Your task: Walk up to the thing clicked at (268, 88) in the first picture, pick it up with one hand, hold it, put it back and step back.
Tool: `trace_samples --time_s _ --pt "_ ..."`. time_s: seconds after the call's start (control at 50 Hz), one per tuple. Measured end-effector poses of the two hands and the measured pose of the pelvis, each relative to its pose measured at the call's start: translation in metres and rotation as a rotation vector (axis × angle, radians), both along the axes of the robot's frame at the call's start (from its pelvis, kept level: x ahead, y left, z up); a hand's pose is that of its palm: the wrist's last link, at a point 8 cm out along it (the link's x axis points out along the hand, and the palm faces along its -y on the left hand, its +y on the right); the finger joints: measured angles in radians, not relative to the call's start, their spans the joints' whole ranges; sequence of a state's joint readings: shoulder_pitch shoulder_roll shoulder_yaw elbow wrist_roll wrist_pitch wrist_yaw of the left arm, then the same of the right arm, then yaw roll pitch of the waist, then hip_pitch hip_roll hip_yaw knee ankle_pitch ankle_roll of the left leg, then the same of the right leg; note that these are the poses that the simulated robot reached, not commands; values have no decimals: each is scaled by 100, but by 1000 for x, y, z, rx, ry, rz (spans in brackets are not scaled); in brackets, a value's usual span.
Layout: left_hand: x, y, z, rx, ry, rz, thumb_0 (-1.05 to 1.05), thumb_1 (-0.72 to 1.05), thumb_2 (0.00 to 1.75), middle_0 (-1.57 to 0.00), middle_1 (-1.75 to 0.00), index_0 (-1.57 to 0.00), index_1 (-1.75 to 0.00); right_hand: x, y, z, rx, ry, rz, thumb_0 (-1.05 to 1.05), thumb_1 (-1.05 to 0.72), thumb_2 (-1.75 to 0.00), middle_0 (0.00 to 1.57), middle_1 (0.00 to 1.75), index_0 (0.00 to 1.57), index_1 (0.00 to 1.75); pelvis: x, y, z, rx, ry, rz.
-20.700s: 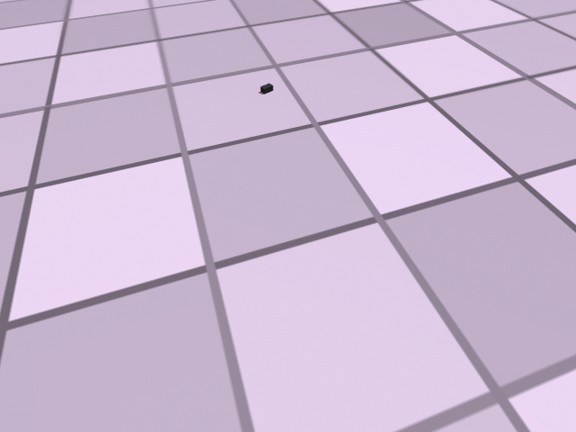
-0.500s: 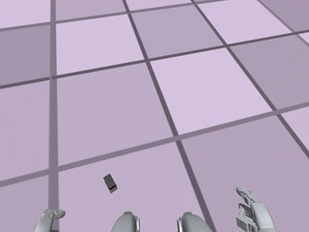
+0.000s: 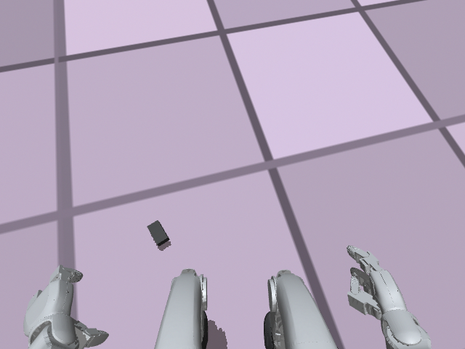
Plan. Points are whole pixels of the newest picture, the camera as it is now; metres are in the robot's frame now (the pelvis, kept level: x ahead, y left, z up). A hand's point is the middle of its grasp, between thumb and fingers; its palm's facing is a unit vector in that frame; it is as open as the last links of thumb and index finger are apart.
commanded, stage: rise first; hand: left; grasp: from above
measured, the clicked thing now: (158, 233) +0.43 +0.27 -0.57
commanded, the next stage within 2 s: none
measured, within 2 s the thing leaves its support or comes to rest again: neither
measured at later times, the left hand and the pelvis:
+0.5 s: hand (110, 258) +0.31 +0.32 -0.32, palm faces -0.29 -0.17 -0.94, open 12.7 cm; pelvis -0.06 +0.00 -0.17, yaw -4 degrees
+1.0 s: hand (128, 242) +0.37 +0.31 -0.40, palm faces -0.30 -0.28 -0.91, open 13.0 cm; pelvis -0.06 +0.00 -0.24, yaw -6 degrees
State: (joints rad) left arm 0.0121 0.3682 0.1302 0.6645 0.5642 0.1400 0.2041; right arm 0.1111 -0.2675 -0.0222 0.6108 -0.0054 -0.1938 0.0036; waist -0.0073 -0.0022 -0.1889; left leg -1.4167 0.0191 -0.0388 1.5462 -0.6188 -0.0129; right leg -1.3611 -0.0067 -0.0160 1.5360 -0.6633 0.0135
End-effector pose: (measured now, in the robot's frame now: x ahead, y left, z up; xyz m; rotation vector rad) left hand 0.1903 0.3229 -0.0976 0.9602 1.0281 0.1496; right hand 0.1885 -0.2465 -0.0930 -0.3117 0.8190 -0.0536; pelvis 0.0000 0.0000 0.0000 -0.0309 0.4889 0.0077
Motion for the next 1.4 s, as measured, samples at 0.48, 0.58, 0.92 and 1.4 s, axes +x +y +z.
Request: trace_samples --time_s 0.48,0.58,0.92,1.4 --pt "118 -2 -159 404 -144 -266 0 -33 84 -23 -99 -26 -96 -151 -15 -205 -11 396 -71 1 -90 -89 20 30 20 30 -61 -4 -169 -28 103 -53" --pt "131 -6 -180 391 -138 -233 0 -30 82 -26 -96 -28 -93 -178 -13 -216 -8 448 -84 1 -90 -89 20 30 20 30 -62 -1 -185 -37 106 -59" --pt "174 -10 -234 336 -92 -172 0 -35 85 -25 -95 -26 -94 -212 -15 -247 14 526 -80 0 -91 -89 20 30 20 30 -57 2 -230 -53 109 -72" --pt "201 -15 -283 322 -99 -129 0 -44 90 -18 -103 -20 -101 -222 -13 -282 66 568 -5 0 -92 -90 20 30 20 30 -54 0 -271 -67 77 -97"
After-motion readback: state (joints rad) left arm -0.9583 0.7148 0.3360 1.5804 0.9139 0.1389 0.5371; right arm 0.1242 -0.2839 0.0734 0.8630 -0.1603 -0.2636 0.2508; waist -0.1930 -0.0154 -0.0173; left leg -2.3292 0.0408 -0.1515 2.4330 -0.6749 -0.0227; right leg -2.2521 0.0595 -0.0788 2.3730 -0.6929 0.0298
